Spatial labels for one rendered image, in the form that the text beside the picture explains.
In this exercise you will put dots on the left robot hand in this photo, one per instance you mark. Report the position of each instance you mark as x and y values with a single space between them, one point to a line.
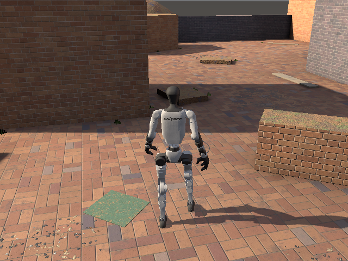
149 152

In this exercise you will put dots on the right robot upper arm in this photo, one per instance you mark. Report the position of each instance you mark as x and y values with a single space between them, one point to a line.
193 124

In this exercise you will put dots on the right robot hand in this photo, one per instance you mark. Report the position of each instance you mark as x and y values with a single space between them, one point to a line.
205 163

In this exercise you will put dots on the left robot upper arm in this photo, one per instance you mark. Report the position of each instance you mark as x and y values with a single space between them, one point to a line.
153 123

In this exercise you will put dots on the robot torso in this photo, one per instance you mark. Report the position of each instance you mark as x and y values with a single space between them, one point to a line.
173 131

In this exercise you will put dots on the right robot thigh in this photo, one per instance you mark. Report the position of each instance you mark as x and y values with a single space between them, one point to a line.
186 159

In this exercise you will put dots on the robot right forearm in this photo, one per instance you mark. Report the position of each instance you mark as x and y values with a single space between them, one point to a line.
200 146

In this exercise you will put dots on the robot left forearm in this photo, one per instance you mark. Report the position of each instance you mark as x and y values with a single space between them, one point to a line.
149 141

